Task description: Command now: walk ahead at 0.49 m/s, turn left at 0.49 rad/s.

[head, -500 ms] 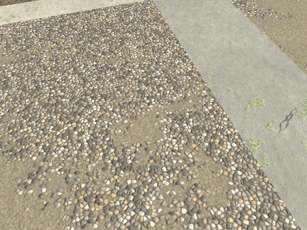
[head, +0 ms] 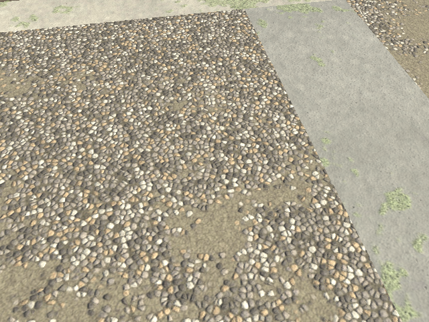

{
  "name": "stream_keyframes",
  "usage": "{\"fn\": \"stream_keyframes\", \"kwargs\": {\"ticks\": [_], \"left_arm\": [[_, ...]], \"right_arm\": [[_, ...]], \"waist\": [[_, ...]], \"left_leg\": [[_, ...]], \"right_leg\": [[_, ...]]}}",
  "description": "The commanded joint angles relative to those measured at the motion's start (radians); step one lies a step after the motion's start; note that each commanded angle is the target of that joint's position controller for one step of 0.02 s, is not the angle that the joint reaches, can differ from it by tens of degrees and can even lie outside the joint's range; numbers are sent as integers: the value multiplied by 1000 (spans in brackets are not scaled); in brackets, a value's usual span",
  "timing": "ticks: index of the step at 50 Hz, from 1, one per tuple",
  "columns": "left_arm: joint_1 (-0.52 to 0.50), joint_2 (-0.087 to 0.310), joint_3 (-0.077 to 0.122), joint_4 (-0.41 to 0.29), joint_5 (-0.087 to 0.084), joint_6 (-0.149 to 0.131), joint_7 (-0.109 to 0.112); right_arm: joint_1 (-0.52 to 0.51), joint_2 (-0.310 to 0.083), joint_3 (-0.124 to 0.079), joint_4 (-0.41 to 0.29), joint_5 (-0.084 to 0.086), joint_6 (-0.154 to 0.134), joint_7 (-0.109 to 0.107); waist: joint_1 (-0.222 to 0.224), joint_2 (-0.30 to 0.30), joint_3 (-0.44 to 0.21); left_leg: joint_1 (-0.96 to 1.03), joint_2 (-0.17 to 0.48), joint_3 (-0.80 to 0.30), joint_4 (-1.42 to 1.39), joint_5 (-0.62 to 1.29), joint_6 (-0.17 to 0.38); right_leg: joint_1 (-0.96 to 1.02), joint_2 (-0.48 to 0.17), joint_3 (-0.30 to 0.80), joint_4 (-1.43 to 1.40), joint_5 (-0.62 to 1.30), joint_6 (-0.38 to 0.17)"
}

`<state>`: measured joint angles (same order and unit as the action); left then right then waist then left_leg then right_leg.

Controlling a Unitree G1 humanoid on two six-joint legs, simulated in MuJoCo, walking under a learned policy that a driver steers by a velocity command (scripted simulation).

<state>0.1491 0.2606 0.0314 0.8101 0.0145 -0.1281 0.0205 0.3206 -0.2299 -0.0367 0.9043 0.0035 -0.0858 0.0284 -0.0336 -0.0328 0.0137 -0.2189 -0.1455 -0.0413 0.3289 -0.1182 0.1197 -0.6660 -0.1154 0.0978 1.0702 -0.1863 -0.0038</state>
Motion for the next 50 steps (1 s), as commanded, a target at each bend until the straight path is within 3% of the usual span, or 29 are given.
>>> {"fn": "stream_keyframes", "kwargs": {"ticks": [1,4,8,10,11,12,13,14,15,16,17,18,21,25,29,34,36,37,38,39,40,41,42,43,44,45,46,48,50], "left_arm": [[4,55,15,-64,9,10,16],[-114,39,7,-101,-8,4,9],[-185,85,18,-142,-25,-12,-12],[-152,113,30,-145,-28,-26,-20],[-79,127,40,-125,-26,-32,-19],[46,163,55,-105,-15,-37,-13],[204,228,71,-90,-3,-34,-2],[264,270,86,-58,-4,-16,-9],[210,159,63,-89,-9,-13,-12],[176,110,50,-99,-13,-6,-12],[125,104,45,-104,-9,-2,-16],[95,90,41,-98,-9,1,-18],[91,90,44,-75,-9,-5,-26],[120,130,61,-44,-9,-3,-22],[137,158,65,-27,-13,10,-13],[186,198,76,3,-34,35,-10],[174,226,83,0,-39,47,-6],[170,242,88,-2,-41,54,-1],[154,246,89,-8,-44,62,3],[171,217,75,-17,-35,59,8],[268,60,24,-64,16,38,-10],[235,108,21,-77,-21,-5,-26],[125,177,43,-92,-66,-19,-33],[85,164,36,-107,-62,-23,-28],[74,158,37,-94,-38,-17,-18],[97,163,44,-87,-24,-4,-16],[123,156,46,-82,-22,10,-18],[140,124,43,-75,-15,32,-17],[85,105,39,-94,-8,43,-12]], "right_arm": [[-50,-161,-36,-92,6,-21,-24],[19,-176,-44,-84,21,-9,-34],[63,-166,-44,-81,28,8,-42],[44,-175,-48,-96,20,16,-47],[30,-158,-43,-106,18,21,-47],[12,-116,-28,-123,12,18,-44],[25,-53,-9,-148,10,10,-40],[126,-50,-1,-184,35,-2,-37],[120,-159,-23,-157,46,1,-39],[35,-186,-33,-165,39,10,-38],[1,-162,-33,-173,27,15,-38],[-22,-149,-37,-185,19,19,-36],[-25,-95,-33,-208,25,38,-23],[-100,-83,-31,-260,21,42,-18],[-223,-68,-24,-303,18,34,6],[-341,-75,-24,-373,25,35,35],[-315,-101,-38,-383,21,40,39],[-255,-127,-52,-375,18,44,37],[-109,-167,-78,-338,19,46,32],[69,-231,-112,-289,18,51,13],[89,-349,-126,-282,21,48,-5],[140,-305,-106,-304,14,34,-2],[122,-238,-89,-277,3,23,5],[52,-210,-79,-279,11,17,6],[-33,-173,-64,-291,11,15,6],[-83,-141,-53,-300,1,11,7],[-99,-135,-50,-300,-4,7,7],[-88,-147,-52,-276,0,-8,4],[-57,-163,-55,-248,0,-14,-4]], "waist": [[35,75,31],[-18,101,7],[-37,107,-11],[-4,136,-22],[35,145,-48],[95,125,-136],[141,-25,-271],[87,-364,-336],[97,-203,-237],[110,-91,-132],[88,-14,-79],[68,-21,-37],[44,-63,-13],[52,-35,-4],[92,-33,21],[113,-38,67],[76,-63,32],[36,-81,-14],[-49,-66,-89],[-128,-5,-182],[-27,296,-260],[-71,254,-465],[-97,146,-323],[-58,99,-207],[-13,41,-138],[28,58,-111],[52,73,-103],[67,69,-84],[55,66,-44]], "left_leg": [[-201,220,-210,-176,36,154],[-129,216,-226,-129,3,119],[15,265,-350,-31,-86,106],[52,276,-403,41,-62,93],[45,248,-403,103,-36,74],[-22,200,-357,261,-21,41],[-221,100,-218,568,-170,-15],[-522,42,-123,812,-473,-43],[-610,125,-160,940,-415,-57],[-618,155,-138,972,-320,-66],[-579,185,-119,949,-245,-78],[-562,211,-117,908,-199,-84],[-511,243,-66,870,-135,-99],[-570,253,-66,726,-14,-117],[-525,246,-9,496,153,-103],[-502,224,62,356,64,-58],[-394,172,118,329,-39,-19],[-294,130,148,321,-84,4],[-98,80,169,254,-43,38],[223,106,73,225,6,82],[592,400,-421,203,18,222],[677,526,-809,6,-154,331],[590,485,-651,-17,-103,260],[427,446,-502,-15,-25,219],[268,404,-393,-22,80,183],[160,368,-320,-46,161,168],[100,350,-290,-77,184,164],[40,337,-225,-117,258,171],[26,323,-170,-143,303,165]], "right_leg": [[109,27,-45,-225,182,37],[156,80,-46,-446,277,49],[181,101,-6,-577,209,44],[254,109,-9,-623,118,18],[354,110,-24,-664,95,-6],[556,37,25,-657,81,-55],[852,-156,241,-673,8,-137],[1036,-339,670,-754,-181,-268],[958,-320,643,-773,-282,-244],[845,-272,464,-773,-204,-198],[734,-218,345,-802,-85,-175],[663,-185,267,-826,5,-168],[568,-126,83,-888,167,-169],[601,-139,-37,-906,329,-186],[624,-128,-150,-906,311,-159],[726,-176,-211,-862,350,-130],[745,-178,-254,-761,624,-110],[745,-171,-275,-655,793,-100],[700,-143,-306,-465,876,-79],[488,-106,-308,-203,708,-43],[31,50,-276,172,-292,11],[-101,121,-36,351,-422,10],[-183,69,-10,355,-318,-6],[-167,26,-28,277,-225,-18],[-100,-15,-34,207,-162,-11],[-22,-39,-26,154,-125,-8],[29,-46,-26,128,-101,-4],[50,-44,-42,71,-61,15],[3,-41,-49,-10,27,34]]}}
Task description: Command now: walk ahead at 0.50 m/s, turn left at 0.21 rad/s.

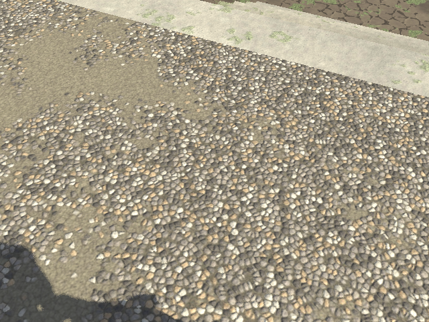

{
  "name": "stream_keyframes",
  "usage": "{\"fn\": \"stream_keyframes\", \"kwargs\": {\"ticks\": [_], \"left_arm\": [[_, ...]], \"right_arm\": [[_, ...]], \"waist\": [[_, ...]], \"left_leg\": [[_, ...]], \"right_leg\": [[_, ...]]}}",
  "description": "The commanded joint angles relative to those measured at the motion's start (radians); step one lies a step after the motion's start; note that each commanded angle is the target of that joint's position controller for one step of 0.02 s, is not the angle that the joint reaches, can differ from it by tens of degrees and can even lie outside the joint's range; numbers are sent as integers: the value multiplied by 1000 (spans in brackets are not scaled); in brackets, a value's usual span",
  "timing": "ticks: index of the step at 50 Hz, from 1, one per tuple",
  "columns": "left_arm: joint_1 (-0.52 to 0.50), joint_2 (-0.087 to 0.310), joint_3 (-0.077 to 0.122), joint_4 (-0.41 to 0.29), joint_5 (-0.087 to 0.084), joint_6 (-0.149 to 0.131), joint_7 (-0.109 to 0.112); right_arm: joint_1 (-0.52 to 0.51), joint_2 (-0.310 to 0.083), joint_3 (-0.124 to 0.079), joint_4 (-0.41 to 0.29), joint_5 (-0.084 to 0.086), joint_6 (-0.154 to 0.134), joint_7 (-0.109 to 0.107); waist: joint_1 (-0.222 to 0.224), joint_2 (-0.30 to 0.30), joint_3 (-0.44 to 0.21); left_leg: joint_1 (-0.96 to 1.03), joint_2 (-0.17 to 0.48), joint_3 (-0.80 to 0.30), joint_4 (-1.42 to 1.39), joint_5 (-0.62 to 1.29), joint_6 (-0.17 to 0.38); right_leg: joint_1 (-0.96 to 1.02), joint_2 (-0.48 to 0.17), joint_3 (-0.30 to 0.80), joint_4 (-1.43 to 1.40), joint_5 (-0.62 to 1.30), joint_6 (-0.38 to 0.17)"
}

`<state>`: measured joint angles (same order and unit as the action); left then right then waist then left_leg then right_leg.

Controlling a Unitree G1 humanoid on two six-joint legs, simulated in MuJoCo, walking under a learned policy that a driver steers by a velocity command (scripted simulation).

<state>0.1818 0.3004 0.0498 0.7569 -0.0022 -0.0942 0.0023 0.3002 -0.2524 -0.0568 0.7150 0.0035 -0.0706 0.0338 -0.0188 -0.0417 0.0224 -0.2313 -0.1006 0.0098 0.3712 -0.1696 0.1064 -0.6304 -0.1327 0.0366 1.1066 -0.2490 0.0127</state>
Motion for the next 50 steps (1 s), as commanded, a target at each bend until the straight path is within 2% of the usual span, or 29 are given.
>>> {"fn": "stream_keyframes", "kwargs": {"ticks": [1,6,10,12,14,15,16,17,18,19,20,21,22,23,24,25,28,34,37,39,42,43,44,45,46,47,48,49,50], "left_arm": [[19,60,19,-51,10,10,6],[-135,27,7,-88,-1,-4,-13],[-244,25,2,-130,-8,-15,-38],[-272,27,1,-151,-10,-22,-52],[-247,38,4,-154,-10,-27,-61],[-205,54,11,-146,-8,-28,-61],[-118,77,24,-125,-5,-28,-55],[34,120,44,-86,-2,-27,-46],[225,192,59,-57,12,-24,-35],[268,228,68,-30,12,-21,-42],[264,130,45,-36,-7,-17,-39],[187,104,34,-44,-10,-11,-32],[116,97,29,-55,-4,-6,-31],[75,80,24,-59,3,-6,-34],[57,67,18,-60,12,-11,-36],[51,63,18,-56,10,-16,-39],[62,88,25,-31,2,-26,-35],[138,123,34,11,-9,-6,-15],[191,138,37,42,-17,5,-14],[206,143,40,58,-20,15,-11],[193,159,47,70,-25,30,-3],[169,162,46,67,-26,34,-1],[168,130,34,62,-19,35,0],[170,59,6,30,10,32,0],[296,-26,-16,22,-13,13,-4],[237,93,11,40,-36,4,-5],[158,128,26,17,-45,3,-4],[132,114,27,16,-35,9,3],[130,106,34,20,-21,21,8]], "right_arm": [[-20,-141,-34,-46,1,-28,-16],[54,-152,-30,3,7,-17,-32],[120,-164,-31,47,11,-7,-35],[140,-170,-33,65,11,2,-39],[132,-180,-36,73,13,10,-44],[117,-191,-38,72,12,13,-46],[96,-201,-39,70,11,17,-47],[78,-189,-32,63,7,18,-47],[82,-144,-12,39,-14,14,-48],[242,-30,18,46,2,-6,-36],[167,-138,0,57,17,-21,-30],[56,-174,-12,23,35,-29,-25],[-2,-162,-8,10,27,-33,-28],[-25,-152,-13,6,12,-30,-31],[4,-139,-15,11,9,-21,-32],[30,-119,-13,20,10,-10,-33],[3,-91,-8,13,2,8,-42],[-201,-59,5,-32,1,-9,-30],[-289,-62,6,-59,10,-17,-16],[-325,-72,4,-78,15,-22,-4],[-289,-105,-8,-81,12,-34,5],[-203,-127,-22,-58,9,-38,2],[-50,-179,-47,-14,2,-40,-8],[136,-263,-69,9,-13,-37,-21],[156,-303,-75,25,-17,-29,-16],[138,-199,-50,13,-8,-29,-16],[64,-163,-36,6,-6,-32,-19],[-14,-138,-26,-1,-12,-34,-17],[-72,-108,-19,-2,-16,-37,-14]], "waist": [[29,78,-38],[-37,97,2],[-80,98,45],[-81,104,51],[-55,122,35],[-29,137,6],[24,146,-53],[99,130,-155],[160,18,-314],[82,-275,-444],[130,-158,-391],[122,-91,-228],[89,8,-139],[60,29,-79],[24,1,-73],[8,-20,-71],[-3,-24,-37],[65,-15,5],[101,-20,24],[103,-27,35],[58,-44,15],[2,-42,-29],[-64,-16,-135],[-125,126,-306],[-57,386,-402],[-97,246,-321],[-83,194,-188],[-42,125,-132],[-9,121,-87]], "left_leg": [[49,270,-202,-191,365,169],[112,245,-145,-200,264,109],[227,294,-175,-164,233,111],[294,325,-192,-123,282,107],[325,338,-195,-78,382,87],[325,329,-186,-31,521,75],[312,304,-163,65,703,59],[238,254,-123,241,756,31],[17,187,-84,557,441,-3],[-367,9,-99,888,-360,-65],[-480,59,-194,979,-395,-57],[-535,110,-153,975,-305,-55],[-503,159,-115,921,-218,-59],[-470,187,-102,861,-172,-67],[-410,212,-106,828,-140,-71],[-375,219,-100,798,-126,-79],[-397,235,-79,696,-65,-108],[-407,213,-44,333,232,-118],[-395,189,-29,235,246,-113],[-406,180,-34,189,198,-95],[-304,154,-28,130,95,-59],[-173,126,-4,91,91,-42],[65,141,-15,97,113,-12],[372,356,-242,123,138,54],[618,528,-655,5,-81,181],[545,500,-649,-49,-208,146],[411,481,-492,-61,-74,110],[283,442,-369,-71,143,93],[189,406,-260,-82,328,83]], "right_leg": [[-61,-21,11,-100,143,23],[-61,21,-11,-405,391,9],[-102,50,-22,-526,366,-16],[-120,64,-25,-561,295,-38],[-58,84,-37,-594,221,-66],[27,111,-58,-602,184,-83],[169,149,-91,-619,182,-106],[404,139,-84,-619,243,-144],[731,-60,140,-581,309,-218],[1054,-273,621,-687,113,-376],[1024,-246,668,-762,-31,-333],[879,-215,509,-788,-15,-289],[721,-177,403,-816,82,-268],[605,-140,333,-847,170,-262],[535,-115,286,-878,209,-259],[496,-99,254,-907,227,-264],[437,-84,162,-960,300,-278],[482,-40,44,-977,296,-225],[541,-68,50,-954,261,-222],[602,-100,66,-925,264,-215],[643,-126,103,-840,357,-189],[626,-98,87,-748,476,-170],[549,-37,48,-563,512,-140],[339,46,-9,-227,215,-94],[-19,186,13,55,-336,-51],[-114,134,113,165,-322,-54],[-141,102,101,171,-232,-55],[-86,65,83,138,-162,-40],[-38,46,79,92,-127,-25]]}}
Over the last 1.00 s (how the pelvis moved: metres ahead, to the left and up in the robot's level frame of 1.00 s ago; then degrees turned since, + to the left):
0.48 0.12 0.00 32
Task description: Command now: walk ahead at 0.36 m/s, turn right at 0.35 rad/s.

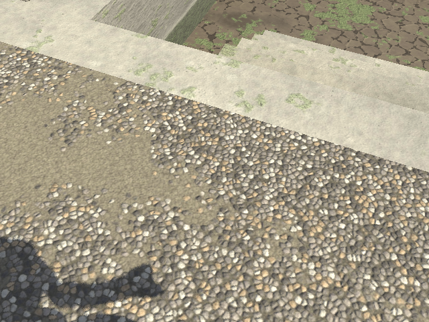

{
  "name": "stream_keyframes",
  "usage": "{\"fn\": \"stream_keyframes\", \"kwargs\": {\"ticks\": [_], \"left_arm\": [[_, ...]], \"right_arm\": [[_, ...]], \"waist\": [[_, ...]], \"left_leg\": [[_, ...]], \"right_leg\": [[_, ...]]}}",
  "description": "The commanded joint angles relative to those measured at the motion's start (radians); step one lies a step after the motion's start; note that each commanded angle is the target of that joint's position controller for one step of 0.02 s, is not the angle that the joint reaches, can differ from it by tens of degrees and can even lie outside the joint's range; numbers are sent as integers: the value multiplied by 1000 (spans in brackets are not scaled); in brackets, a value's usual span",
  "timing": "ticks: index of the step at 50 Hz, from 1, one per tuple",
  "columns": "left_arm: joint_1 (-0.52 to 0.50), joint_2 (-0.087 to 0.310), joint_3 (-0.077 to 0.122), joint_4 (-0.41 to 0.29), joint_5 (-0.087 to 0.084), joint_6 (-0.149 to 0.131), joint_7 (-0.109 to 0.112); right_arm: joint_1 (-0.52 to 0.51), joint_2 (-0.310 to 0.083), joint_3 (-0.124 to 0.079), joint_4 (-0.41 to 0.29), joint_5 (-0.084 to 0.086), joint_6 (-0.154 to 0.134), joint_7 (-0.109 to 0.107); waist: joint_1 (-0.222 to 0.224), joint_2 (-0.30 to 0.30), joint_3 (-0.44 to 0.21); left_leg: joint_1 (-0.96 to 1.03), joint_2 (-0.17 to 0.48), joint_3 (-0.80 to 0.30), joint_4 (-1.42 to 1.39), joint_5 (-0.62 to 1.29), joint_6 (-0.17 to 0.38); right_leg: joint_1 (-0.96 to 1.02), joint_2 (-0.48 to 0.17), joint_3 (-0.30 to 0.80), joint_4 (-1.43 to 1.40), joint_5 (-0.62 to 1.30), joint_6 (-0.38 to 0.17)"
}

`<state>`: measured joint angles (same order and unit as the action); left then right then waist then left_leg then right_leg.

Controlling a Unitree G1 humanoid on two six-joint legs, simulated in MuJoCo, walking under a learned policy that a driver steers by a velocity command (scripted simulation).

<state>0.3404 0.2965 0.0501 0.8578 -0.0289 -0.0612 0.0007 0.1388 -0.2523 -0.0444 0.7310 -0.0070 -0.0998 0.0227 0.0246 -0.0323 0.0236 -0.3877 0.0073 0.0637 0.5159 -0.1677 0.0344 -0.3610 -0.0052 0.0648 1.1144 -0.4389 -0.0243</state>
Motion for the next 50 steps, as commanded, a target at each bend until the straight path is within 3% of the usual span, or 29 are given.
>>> {"fn": "stream_keyframes", "kwargs": {"ticks": [1,3,5,10,14,17,18,19,20,21,22,23,24,25,28,32,37,39,40,41,42,43,44,45,46,47,50], "left_arm": [[3,95,37,-75,5,5,11],[27,63,38,-76,4,35,13],[-8,42,36,-107,11,52,16],[-128,18,29,-173,20,58,-11],[-194,40,41,-229,23,67,-37],[-170,61,55,-253,21,72,-48],[-108,75,65,-240,22,69,-44],[-29,148,93,-228,28,64,-26],[5,278,122,-243,40,65,0],[-14,258,105,-273,55,58,-4],[-52,202,89,-287,44,51,-14],[-105,166,78,-288,29,46,-12],[-147,141,72,-289,15,50,-8],[-183,131,67,-295,13,57,0],[-193,150,75,-313,34,68,15],[-184,168,84,-319,26,77,33],[-189,162,83,-331,26,93,29],[-207,159,81,-338,15,102,32],[-201,150,78,-338,8,106,35],[-179,106,66,-343,12,107,35],[-193,90,63,-382,7,97,33],[-175,166,85,-363,30,83,30],[-140,191,99,-330,24,84,24],[-105,169,96,-295,24,94,27],[-94,143,89,-283,29,101,30],[-96,112,78,-279,28,106,30],[-166,64,53,-304,17,103,28]], "right_arm": [[59,-98,-29,-15,-12,-13,-2],[22,-105,-34,-7,-16,-20,-8],[10,-130,-43,7,-16,-16,-24],[10,-163,-52,27,-5,26,-59],[24,-191,-63,44,16,58,-59],[-1,-203,-71,42,38,76,-62],[-9,-193,-70,42,44,80,-64],[45,-174,-66,52,31,78,-60],[64,-113,-44,12,-22,69,-51],[58,-116,-34,-7,-23,63,-38],[7,-159,-47,-1,9,65,-29],[-26,-151,-46,-10,21,71,-31],[-35,-144,-47,0,10,79,-42],[-38,-156,-53,-2,-1,89,-53],[-6,-122,-46,6,3,99,-57],[-31,-108,-37,2,5,100,-58],[-31,-126,-46,-9,14,85,-40],[21,-126,-51,3,16,74,-30],[60,-140,-60,15,12,72,-27],[99,-209,-77,16,-7,75,-31],[80,-290,-93,19,-35,83,-34],[25,-234,-79,-23,-52,75,-36],[-41,-184,-65,-45,-39,73,-44],[-81,-157,-57,-53,-19,73,-47],[-81,-142,-51,-54,-1,74,-48],[-65,-135,-44,-49,4,76,-50],[-6,-129,-40,-34,-2,88,-53]], "waist": [[-19,140,-84],[12,144,-77],[18,133,-56],[-25,117,-62],[-47,115,-58],[-20,125,-63],[15,105,-91],[40,4,-147],[8,-254,-211],[14,-252,-375],[41,-111,-348],[15,-52,-260],[-7,12,-187],[-29,-9,-159],[-47,-72,-162],[-25,-93,-178],[-10,-141,-151],[-40,-142,-146],[-57,-126,-144],[-50,2,-150],[-12,320,-83],[-23,281,-84],[8,199,-81],[26,158,-68],[17,151,-61],[9,145,-55],[-32,180,-65]], "left_leg": [[281,275,-232,-236,454,145],[214,258,-126,-256,612,160],[197,261,-57,-279,640,168],[244,248,70,-274,569,159],[334,290,77,-198,536,150],[365,301,78,-63,587,113],[345,263,110,53,615,79],[259,183,141,243,499,11],[-75,49,157,577,-145,-76],[-231,-65,-55,809,-545,-99],[-264,-17,-150,848,-496,-84],[-287,10,-150,805,-419,-70],[-283,32,-145,722,-357,-72],[-238,42,-144,648,-308,-75],[-141,-1,-123,505,-247,-95],[-82,-19,-141,341,-187,-110],[-14,-41,-148,172,-188,-86],[78,-48,-126,4,-116,-58],[166,-22,-128,-103,-49,-35],[275,157,-276,-178,-56,28],[246,347,-538,-255,60,179],[178,413,-607,-260,124,258],[162,357,-499,-232,158,225],[163,282,-396,-208,167,174],[189,254,-352,-196,182,157],[190,236,-312,-191,234,161],[268,202,-242,-179,259,168]], "right_leg": [[-238,-98,50,63,85,25],[-198,-85,17,51,121,48],[-228,-89,7,-27,192,63],[-181,-87,-56,-300,389,57],[-177,-71,-89,-410,321,25],[-125,-34,-127,-505,235,-23],[-21,4,-151,-602,313,-50],[158,-7,-74,-675,633,-97],[423,-251,267,-625,1161,-242],[519,-398,544,-691,1044,-425],[463,-357,458,-722,919,-386],[378,-303,365,-727,784,-319],[286,-254,308,-749,668,-265],[205,-219,275,-769,589,-238],[125,-168,250,-789,558,-228],[104,-151,287,-788,382,-213],[98,-138,395,-783,236,-186],[80,-114,408,-749,243,-156],[36,-79,389,-714,211,-122],[-84,-8,307,-563,57,-66],[-278,163,67,-348,-130,-8],[-268,108,115,-104,-165,31],[-247,102,127,3,-101,41],[-238,100,113,51,-51,59],[-258,101,110,97,-7,75],[-250,102,102,118,10,89],[-223,73,52,-66,38,113]]}}
Over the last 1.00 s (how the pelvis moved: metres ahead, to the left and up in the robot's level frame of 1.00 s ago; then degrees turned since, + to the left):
0.54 0.01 -0.01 -2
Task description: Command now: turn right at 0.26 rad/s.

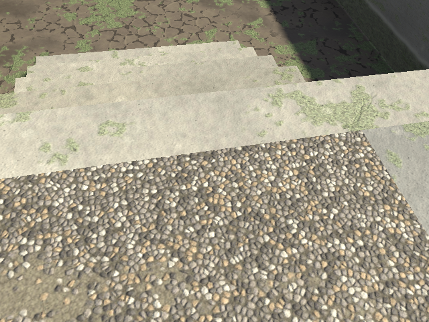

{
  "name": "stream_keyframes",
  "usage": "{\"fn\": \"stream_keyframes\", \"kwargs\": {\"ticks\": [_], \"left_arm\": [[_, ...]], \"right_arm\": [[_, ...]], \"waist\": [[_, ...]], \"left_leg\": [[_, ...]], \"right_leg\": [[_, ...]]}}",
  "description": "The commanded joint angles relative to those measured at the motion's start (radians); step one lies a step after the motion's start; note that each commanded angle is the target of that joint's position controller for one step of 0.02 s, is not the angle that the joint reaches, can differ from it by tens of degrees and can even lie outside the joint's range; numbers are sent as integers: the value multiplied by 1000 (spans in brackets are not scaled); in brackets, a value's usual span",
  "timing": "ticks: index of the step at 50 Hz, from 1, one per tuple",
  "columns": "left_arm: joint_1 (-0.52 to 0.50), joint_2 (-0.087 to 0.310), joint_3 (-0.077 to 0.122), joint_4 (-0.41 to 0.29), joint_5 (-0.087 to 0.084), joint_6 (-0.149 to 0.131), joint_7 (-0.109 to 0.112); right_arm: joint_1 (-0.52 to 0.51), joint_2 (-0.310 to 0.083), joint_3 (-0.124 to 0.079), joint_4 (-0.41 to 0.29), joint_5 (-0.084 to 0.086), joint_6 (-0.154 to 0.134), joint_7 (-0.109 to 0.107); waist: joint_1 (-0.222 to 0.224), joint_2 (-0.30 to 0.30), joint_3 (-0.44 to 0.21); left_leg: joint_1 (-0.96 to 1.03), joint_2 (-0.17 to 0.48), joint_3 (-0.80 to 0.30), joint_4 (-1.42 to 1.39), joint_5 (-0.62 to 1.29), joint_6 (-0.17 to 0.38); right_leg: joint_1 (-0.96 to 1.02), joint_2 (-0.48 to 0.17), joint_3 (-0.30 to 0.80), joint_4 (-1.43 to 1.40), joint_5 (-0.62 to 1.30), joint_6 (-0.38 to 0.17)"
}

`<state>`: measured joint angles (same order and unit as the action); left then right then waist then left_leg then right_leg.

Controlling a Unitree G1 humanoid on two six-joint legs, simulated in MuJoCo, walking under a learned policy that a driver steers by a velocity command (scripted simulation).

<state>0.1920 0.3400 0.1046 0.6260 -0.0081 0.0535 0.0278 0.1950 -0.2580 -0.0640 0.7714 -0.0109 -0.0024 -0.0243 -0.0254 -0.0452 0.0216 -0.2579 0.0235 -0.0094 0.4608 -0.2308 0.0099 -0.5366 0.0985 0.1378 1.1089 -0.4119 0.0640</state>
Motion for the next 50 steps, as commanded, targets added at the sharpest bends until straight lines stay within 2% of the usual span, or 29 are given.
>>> {"fn": "stream_keyframes", "kwargs": {"ticks": [1,3,4,6,7,8,9,10,11,12,14,17,27,37,50], "left_arm": [[-37,6,-10,-77,-1,-13,0],[-63,-18,-26,-88,3,-14,-7],[-63,-4,-23,-86,-2,-15,-9],[-12,10,-16,-56,-5,-17,-11],[11,10,-17,-40,-1,-18,-12],[17,37,-15,-44,8,-19,-8],[40,103,-6,-52,18,-16,3],[-17,83,-14,-36,30,-17,-4],[-50,16,-27,-55,29,-26,-16],[-41,-4,-34,-40,38,-34,-21],[-35,21,-31,-30,33,-46,-23],[-17,3,-40,-15,29,-53,-19],[-10,-11,-45,33,24,-59,-14],[22,-17,-44,120,19,-60,-7],[55,-20,-50,245,12,-59,5]], "right_arm": [[-56,-127,-21,-71,2,-7,-7],[-44,-155,-27,-65,5,-1,-3],[-26,-172,-31,-58,9,2,0],[-25,-178,-28,-52,24,6,4],[-7,-161,-22,-40,33,3,5],[30,-145,-14,-27,28,-9,9],[43,-105,2,-39,-8,-25,19],[54,-57,15,-39,-13,-36,22],[-11,-104,10,-34,-21,-35,19],[-44,-115,5,-31,-18,-33,20],[-39,-118,4,-17,-11,-20,13],[-20,-107,6,6,-5,-16,9],[3,-108,3,91,0,-15,-3],[20,-107,3,170,6,-10,-15],[41,-84,7,252,9,-2,-24]], "waist": [[9,211,-75],[-10,257,-86],[-19,269,-85],[4,248,-80],[19,226,-69],[11,186,-89],[-15,23,-153],[-58,-152,-149],[-12,-91,-116],[2,-68,-96],[6,-60,-43],[2,-40,-20],[1,25,-20],[2,34,-14],[5,41,8]], "left_leg": [[153,183,-156,-114,323,189],[132,188,-144,-106,333,194],[128,198,-157,-98,348,200],[111,195,-161,-60,370,188],[85,181,-154,-47,361,159],[24,168,-148,-36,304,101],[-57,102,-76,67,160,33],[-25,45,-3,15,-35,-23],[24,40,-2,16,-1,-57],[31,33,7,13,42,-64],[35,33,9,14,73,-61],[50,36,6,1,84,-53],[77,42,6,-14,100,-62],[82,40,10,-20,109,-56],[78,29,20,-33,104,-47]], "right_leg": [[-2,-53,-39,-158,7,28],[124,-84,-97,-338,-38,25],[164,-80,-123,-403,-38,23],[268,-70,-152,-624,118,-2],[342,-67,-149,-771,240,-27],[453,-116,-77,-794,351,-58],[576,-254,63,-724,646,-102],[447,-297,83,-696,577,-186],[386,-253,68,-714,419,-188],[366,-218,45,-718,322,-156],[318,-191,28,-723,279,-127],[294,-179,18,-719,269,-117],[296,-153,-5,-709,271,-113],[308,-130,-39,-700,303,-101],[312,-113,-66,-703,305,-88]]}}
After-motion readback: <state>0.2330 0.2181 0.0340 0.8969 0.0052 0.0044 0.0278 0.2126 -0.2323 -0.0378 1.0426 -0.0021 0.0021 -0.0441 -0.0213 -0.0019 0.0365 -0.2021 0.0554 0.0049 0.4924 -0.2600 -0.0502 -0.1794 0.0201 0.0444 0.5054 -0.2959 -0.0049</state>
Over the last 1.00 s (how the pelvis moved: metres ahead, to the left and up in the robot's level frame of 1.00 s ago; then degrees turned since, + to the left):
0.17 0.01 0.01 -32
